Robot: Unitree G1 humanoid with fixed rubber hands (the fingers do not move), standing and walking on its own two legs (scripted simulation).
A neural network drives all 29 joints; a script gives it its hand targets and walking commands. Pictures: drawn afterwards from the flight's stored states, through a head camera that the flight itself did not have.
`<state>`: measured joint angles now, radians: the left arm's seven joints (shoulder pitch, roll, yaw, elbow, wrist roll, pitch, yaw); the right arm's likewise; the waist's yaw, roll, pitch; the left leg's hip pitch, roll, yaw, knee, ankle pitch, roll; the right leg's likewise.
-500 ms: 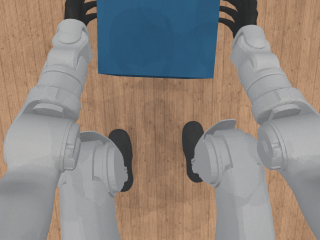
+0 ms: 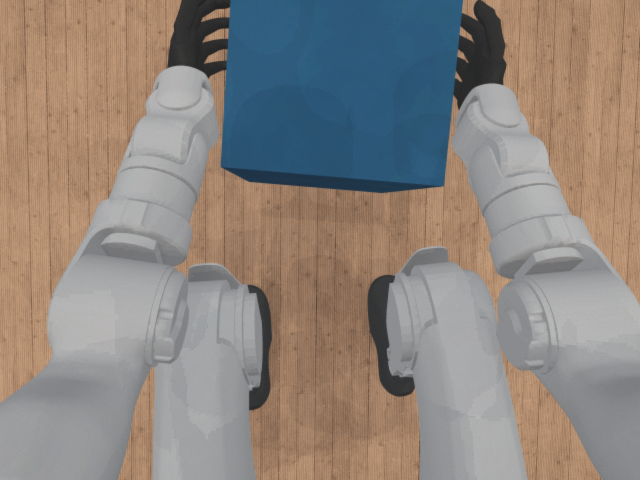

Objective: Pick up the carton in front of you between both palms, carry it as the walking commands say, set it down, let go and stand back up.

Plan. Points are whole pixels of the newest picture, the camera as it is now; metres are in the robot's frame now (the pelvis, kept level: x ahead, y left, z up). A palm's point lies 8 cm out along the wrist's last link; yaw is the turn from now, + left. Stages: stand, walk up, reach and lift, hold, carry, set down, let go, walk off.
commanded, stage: reach and lift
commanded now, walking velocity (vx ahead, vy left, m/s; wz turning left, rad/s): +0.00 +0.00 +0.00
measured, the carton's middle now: (329, 102) +0.51 -0.02 -0.20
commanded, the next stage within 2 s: none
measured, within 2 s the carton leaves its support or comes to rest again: neither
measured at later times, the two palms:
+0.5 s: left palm (93, 15) +0.49 +0.13 +0.07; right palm (635, 33) +0.47 -0.17 +0.07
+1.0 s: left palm out of the picture +0.44 +0.14 +0.23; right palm out of the picture +0.44 -0.16 +0.23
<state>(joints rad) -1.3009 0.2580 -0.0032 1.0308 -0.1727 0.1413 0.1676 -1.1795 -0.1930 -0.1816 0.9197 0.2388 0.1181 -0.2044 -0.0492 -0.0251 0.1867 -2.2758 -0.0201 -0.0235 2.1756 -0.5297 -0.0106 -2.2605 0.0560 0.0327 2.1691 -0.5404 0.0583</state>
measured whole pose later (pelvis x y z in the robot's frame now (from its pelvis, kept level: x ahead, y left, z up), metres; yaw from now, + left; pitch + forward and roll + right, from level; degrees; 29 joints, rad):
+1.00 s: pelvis +0.06 +0.00 +0.26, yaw +1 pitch +29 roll +0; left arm -0.59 -0.08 0.33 0.64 0.18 0.32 0.06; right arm -0.57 0.09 -0.39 0.60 -0.16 0.33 -0.06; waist -0.02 0.00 -0.24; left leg -1.34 -0.05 -0.05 1.31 -0.48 -0.01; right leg -1.33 0.05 0.05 1.31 -0.48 0.02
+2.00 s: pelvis +0.09 -0.01 +0.40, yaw +1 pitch -5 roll +0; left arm -0.35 -0.17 0.33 0.40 0.31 0.61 -0.01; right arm -0.37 0.17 -0.35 0.40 -0.31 0.60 0.01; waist 0.00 0.00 0.03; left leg -0.19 -0.02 -0.07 0.49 -0.22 0.00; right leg -0.18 0.02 0.06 0.49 -0.22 0.00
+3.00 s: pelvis +0.10 -0.01 +0.41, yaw +1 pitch -8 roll +0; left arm -0.26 -0.15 0.22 0.23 0.27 0.76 -0.01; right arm -0.28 0.16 -0.24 0.24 -0.27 0.75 0.01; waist 0.00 0.00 0.04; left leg -0.05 -0.02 -0.07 0.38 -0.19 0.00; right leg -0.05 0.02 0.07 0.39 -0.19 0.00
